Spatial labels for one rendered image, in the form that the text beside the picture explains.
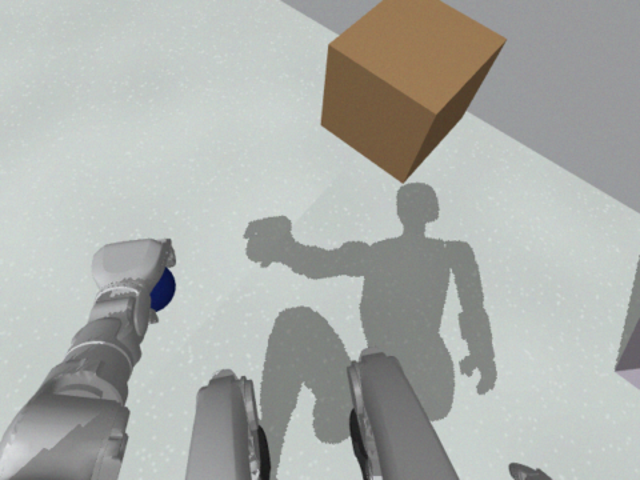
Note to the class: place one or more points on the left robot arm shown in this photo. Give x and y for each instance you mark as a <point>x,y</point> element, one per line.
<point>73,428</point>

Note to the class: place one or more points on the left robot hand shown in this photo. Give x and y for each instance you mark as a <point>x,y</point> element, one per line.
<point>141,262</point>

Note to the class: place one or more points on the right robot foot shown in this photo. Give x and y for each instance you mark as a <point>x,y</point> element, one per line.
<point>358,446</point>

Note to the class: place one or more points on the right robot hand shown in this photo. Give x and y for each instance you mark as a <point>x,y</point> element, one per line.
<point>522,472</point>

